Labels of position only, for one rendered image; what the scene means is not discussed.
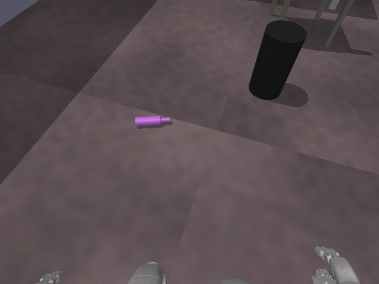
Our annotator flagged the right robot hand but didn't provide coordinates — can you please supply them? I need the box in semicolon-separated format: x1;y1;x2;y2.
312;246;360;284

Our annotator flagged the left robot hand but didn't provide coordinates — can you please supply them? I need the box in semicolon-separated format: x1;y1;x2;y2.
36;271;65;284

